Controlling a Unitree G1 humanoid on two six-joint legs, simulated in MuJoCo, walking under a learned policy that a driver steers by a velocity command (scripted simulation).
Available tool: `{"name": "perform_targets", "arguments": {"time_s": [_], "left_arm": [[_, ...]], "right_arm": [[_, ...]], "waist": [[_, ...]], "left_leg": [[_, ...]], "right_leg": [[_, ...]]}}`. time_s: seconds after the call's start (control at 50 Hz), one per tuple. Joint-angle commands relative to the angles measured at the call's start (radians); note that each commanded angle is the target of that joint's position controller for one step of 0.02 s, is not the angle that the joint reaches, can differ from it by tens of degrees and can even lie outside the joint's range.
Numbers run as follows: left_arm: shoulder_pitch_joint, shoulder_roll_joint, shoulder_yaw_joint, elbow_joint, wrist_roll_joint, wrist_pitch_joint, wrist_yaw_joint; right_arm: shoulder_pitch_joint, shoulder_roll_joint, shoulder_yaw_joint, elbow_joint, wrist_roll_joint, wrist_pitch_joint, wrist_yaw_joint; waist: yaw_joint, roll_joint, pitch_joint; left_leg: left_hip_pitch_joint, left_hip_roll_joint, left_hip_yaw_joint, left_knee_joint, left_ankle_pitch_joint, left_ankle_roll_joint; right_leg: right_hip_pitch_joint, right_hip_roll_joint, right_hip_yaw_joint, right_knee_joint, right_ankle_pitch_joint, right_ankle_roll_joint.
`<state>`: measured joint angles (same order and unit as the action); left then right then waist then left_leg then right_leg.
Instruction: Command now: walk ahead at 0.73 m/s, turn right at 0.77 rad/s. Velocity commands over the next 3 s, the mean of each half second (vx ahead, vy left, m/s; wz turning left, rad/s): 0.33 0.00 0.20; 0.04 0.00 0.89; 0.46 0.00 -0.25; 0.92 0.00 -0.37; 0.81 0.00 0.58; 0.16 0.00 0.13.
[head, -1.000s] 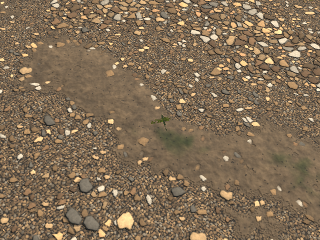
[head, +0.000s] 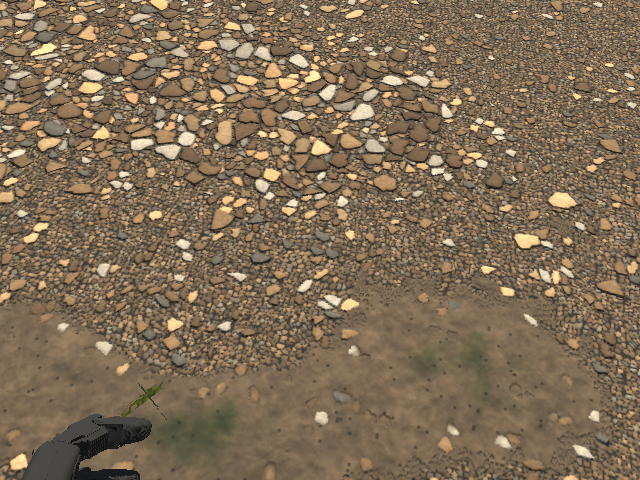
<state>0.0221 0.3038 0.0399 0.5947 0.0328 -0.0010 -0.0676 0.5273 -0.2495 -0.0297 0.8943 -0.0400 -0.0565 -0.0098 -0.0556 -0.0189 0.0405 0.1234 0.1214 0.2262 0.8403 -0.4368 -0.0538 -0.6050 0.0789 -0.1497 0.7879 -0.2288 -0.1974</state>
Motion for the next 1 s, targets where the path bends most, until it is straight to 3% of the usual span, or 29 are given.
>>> {"name": "perform_targets", "arguments": {"time_s": [0.02, 0.04, 0.06, 0.08, 0.1, 0.16, 0.22, 0.3, 0.34, 0.36, 0.38, 0.4, 0.42, 0.44, 0.46, 0.48, 0.5, 0.56, 0.62, 0.74, 0.8, 0.82, 0.84, 0.86, 0.88, 0.9, 0.92, 0.96, 1.0], "left_arm": [[0.382, 0.302, 0.112, 0.025, -0.002, 0.017, 0.044], [0.349, 0.253, 0.097, 0.056, -0.004, 0.006, 0.059], [0.306, 0.174, 0.072, 0.075, -0.004, -0.010, 0.067], [0.210, 0.090, 0.049, 0.017, -0.061, -0.058, 0.050], [0.151, 0.076, 0.035, 0.030, -0.053, -0.081, 0.045], [0.125, 0.062, 0.033, 0.085, -0.045, -0.113, 0.049], [0.106, 0.063, 0.031, 0.098, -0.021, -0.115, 0.082], [0.167, 0.094, 0.032, 0.106, -0.023, -0.070, 0.144], [0.142, 0.105, 0.041, 0.088, -0.021, -0.042, 0.167], [0.095, 0.109, 0.048, 0.063, -0.023, -0.031, 0.173], [0.018, 0.103, 0.051, 0.028, -0.027, -0.025, 0.171], [-0.070, 0.059, 0.042, 0.002, -0.037, -0.024, 0.150], [0.029, -0.089, 0.011, -0.026, -0.007, -0.025, 0.109], [0.265, -0.055, -0.003, -0.019, -0.022, -0.040, 0.080], [0.236, 0.077, 0.016, -0.018, -0.040, -0.045, 0.066], [0.146, 0.115, 0.034, -0.028, -0.033, -0.040, 0.065], [0.106, 0.099, 0.034, -0.037, -0.022, -0.027, 0.072], [0.071, 0.051, 0.030, -0.030, -0.020, -0.008, 0.085], [0.040, 0.010, 0.022, -0.018, -0.026, -0.013, 0.101], [-0.018, 0.035, 0.038, 0.009, -0.049, -0.031, 0.099], [0.035, 0.071, 0.057, 0.040, -0.049, -0.055, 0.084], [0.077, 0.087, 0.067, 0.060, -0.045, -0.059, 0.082], [0.069, 0.132, 0.077, 0.054, -0.033, -0.052, 0.084], [0.039, 0.190, 0.082, 0.035, -0.002, -0.034, 0.089], [0.043, 0.150, 0.083, 0.029, 0.017, -0.036, 0.090], [-0.002, 0.097, 0.069, 0.009, 0.003, -0.033, 0.098], [-0.025, 0.069, 0.061, 0.003, -0.013, -0.023, 0.108], [-0.016, 0.077, 0.053, 0.002, -0.027, -0.010, 0.125], [0.059, 0.091, 0.052, 0.024, -0.014, -0.002, 0.128]], "right_arm": [[-0.195, -0.179, -0.033, -0.253, 0.022, -0.052, 0.011], [-0.205, -0.156, -0.022, -0.248, 0.041, -0.057, 0.005], [-0.152, -0.137, -0.012, -0.209, 0.040, -0.052, -0.003], [-0.168, -0.193, -0.038, -0.208, 0.082, -0.073, -0.025], [-0.133, -0.195, -0.045, -0.184, 0.098, -0.061, -0.028], [-0.149, -0.127, -0.039, -0.166, 0.078, -0.025, -0.016], [-0.226, -0.063, -0.027, -0.184, 0.058, -0.037, 0.005], [-0.299, -0.072, -0.036, -0.205, 0.060, -0.047, 0.060], [-0.204, -0.113, -0.057, -0.198, 0.058, -0.035, 0.083], [-0.103, -0.156, -0.077, -0.186, 0.057, -0.021, 0.082], [0.057, -0.220, -0.105, -0.158, 0.057, -0.008, 0.068], [0.171, -0.228, -0.110, -0.129, 0.063, -0.007, 0.046], [0.052, -0.212, -0.086, -0.161, 0.012, -0.024, 0.031], [-0.114, -0.281, -0.084, -0.259, -0.032, -0.040, 0.025], [-0.261, -0.272, -0.098, -0.345, -0.018, -0.025, 0.020], [-0.326, -0.214, -0.086, -0.365, 0.032, -0.009, 0.016], [-0.339, -0.186, -0.075, -0.372, 0.060, 0.000, 0.012], [-0.338, -0.189, -0.087, -0.381, 0.054, 0.030, -0.007], [-0.269, -0.210, -0.104, -0.359, 0.056, 0.064, -0.036], [-0.310, -0.197, -0.112, -0.391, 0.059, 0.109, -0.040], [-0.350, -0.191, -0.111, -0.413, 0.064, 0.112, -0.032], [-0.370, -0.178, -0.105, -0.422, 0.071, 0.112, -0.030], [-0.302, -0.126, -0.088, -0.415, 0.066, 0.115, -0.026], [-0.273, -0.128, -0.086, -0.435, 0.069, 0.110, -0.023], [-0.282, -0.230, -0.111, -0.440, 0.056, 0.093, -0.009], [-0.278, -0.276, -0.123, -0.410, 0.063, 0.094, -0.004], [-0.270, -0.266, -0.123, -0.385, 0.064, 0.103, -0.007], [-0.259, -0.209, -0.102, -0.382, 0.061, 0.117, -0.004], [-0.337, -0.170, -0.079, -0.415, 0.065, 0.110, -0.006]], "waist": [[0.215, -0.035, -0.374], [0.158, 0.018, -0.253], [0.084, 0.095, -0.116], [0.079, 0.145, -0.144], [0.021, 0.119, -0.116], [-0.008, 0.028, -0.021], [0.014, -0.014, -0.014], [0.074, -0.033, -0.081], [0.025, -0.091, -0.130], [-0.031, -0.127, -0.158], [-0.124, -0.106, -0.189], [-0.211, 0.110, -0.145], [-0.029, 0.374, -0.082], [0.080, 0.272, -0.359], [0.088, 0.095, -0.338], [0.109, -0.089, -0.168], [0.119, -0.144, -0.128], [0.101, -0.028, -0.066], [0.059, 0.060, -0.169], [0.013, 0.197, -0.168], [0.041, 0.231, -0.165], [0.063, 0.204, -0.171], [0.024, 0.052, -0.217], [-0.017, -0.198, -0.181], [-0.005, -0.235, -0.156], [-0.003, -0.160, -0.126], [0.002, -0.103, -0.097], [0.019, -0.072, -0.059], [0.071, -0.074, -0.056]], "left_leg": [[-0.950, -0.114, -0.287, 0.837, 0.034, 0.028], [-0.933, -0.065, -0.282, 0.775, 0.126, 0.036], [-0.849, -0.021, -0.249, 0.685, 0.144, 0.037], [-0.793, -0.004, -0.320, 0.673, 0.071, 0.027], [-0.738, 0.036, -0.329, 0.618, 0.091, 0.026], [-0.656, 0.024, -0.288, 0.351, 0.150, 0.033], [-0.597, -0.072, -0.201, 0.069, 0.445, 0.039], [-0.587, -0.162, -0.090, -0.225, 0.740, 0.019], [-0.476, -0.210, -0.063, -0.233, 0.663, 0.034], [-0.378, -0.227, -0.072, -0.213, 0.569, 0.063], [-0.230, -0.215, -0.123, -0.245, 0.527, 0.114], [-0.120, -0.137, -0.225, -0.416, 0.729, 0.181], [-0.023, -0.020, -0.548, -0.284, 1.203, 0.305], [0.051, 0.188, -0.976, -0.429, 0.998, 0.489], [-0.068, 0.188, -1.019, -0.542, 0.531, 0.485], [-0.244, 0.124, -0.942, -0.596, 0.237, 0.426], [-0.347, 0.087, -0.912, -0.626, 0.090, 0.387], [-0.476, -0.071, -0.726, -0.600, 0.170, 0.304], [-0.383, -0.087, -0.694, -0.522, 0.394, 0.285], [-0.335, -0.113, -0.763, -0.478, 0.255, 0.212], [-0.324, -0.124, -0.825, -0.413, 0.295, 0.186], [-0.370, -0.159, -0.805, -0.357, 0.225, 0.161], [-0.482, -0.235, -0.702, -0.184, -0.088, 0.121], [-0.681, -0.353, -0.489, 0.041, -0.234, 0.068], [-0.760, -0.255, -0.459, 0.237, -0.174, 0.019], [-0.765, -0.205, -0.431, 0.312, -0.089, -0.001], [-0.771, -0.186, -0.411, 0.359, -0.015, -0.012], [-0.810, -0.160, -0.352, 0.454, 0.056, -0.030], [-0.818, -0.126, -0.290, 0.398, 0.080, -0.044]], "right_leg": [[1.049, -0.371, 0.927, -0.432, 0.032, -0.222], [0.907, -0.387, 0.795, -0.449, 0.262, -0.185], [0.689, -0.372, 0.647, -0.438, 0.518, -0.152], [0.597, -0.346, 0.618, -0.466, 0.501, -0.150], [0.495, -0.331, 0.518, -0.478, 0.564, -0.122], [0.313, -0.231, 0.263, -0.537, 0.774, -0.004], [0.288, -0.109, 0.047, -0.547, 0.856, 0.117], [0.498, -0.130, -0.033, -0.412, 0.896, 0.209], [0.523, -0.164, -0.046, -0.282, 1.000, 0.226], [0.493, -0.184, -0.040, -0.180, 1.075, 0.233], [0.412, -0.180, -0.027, 0.024, 1.021, 0.246], [0.276, -0.061, -0.026, 0.439, 0.336, 0.264], [-0.063, 0.117, 0.099, 0.820, -0.474, 0.304], [-0.101, 0.107, 0.346, 0.956, -0.436, 0.301], [-0.078, 0.058, 0.383, 0.867, -0.315, 0.242], [-0.090, 0.016, 0.348, 0.747, -0.246, 0.222], [-0.063, -0.014, 0.336, 0.649, -0.210, 0.218], [0.039, -0.028, 0.303, 0.313, -0.152, 0.248], [0.077, -0.002, 0.300, 0.141, -0.103, 0.290], [0.149, 0.021, 0.316, -0.106, -0.029, 0.278], [0.265, 0.006, 0.320, -0.322, 0.024, 0.242], [0.367, -0.040, 0.319, -0.442, 0.127, 0.221], [0.515, -0.225, 0.457, -0.468, 0.162, 0.144], [0.543, -0.402, 0.663, -0.480, 0.307, 0.008], [0.483, -0.481, 0.750, -0.506, 0.283, -0.067], [0.464, -0.422, 0.625, -0.487, 0.211, -0.043], [0.445, -0.341, 0.508, -0.471, 0.139, 0.005], [0.430, -0.297, 0.396, -0.475, 0.180, 0.018], [0.454, -0.282, 0.346, -0.487, 0.260, -0.011]]}}
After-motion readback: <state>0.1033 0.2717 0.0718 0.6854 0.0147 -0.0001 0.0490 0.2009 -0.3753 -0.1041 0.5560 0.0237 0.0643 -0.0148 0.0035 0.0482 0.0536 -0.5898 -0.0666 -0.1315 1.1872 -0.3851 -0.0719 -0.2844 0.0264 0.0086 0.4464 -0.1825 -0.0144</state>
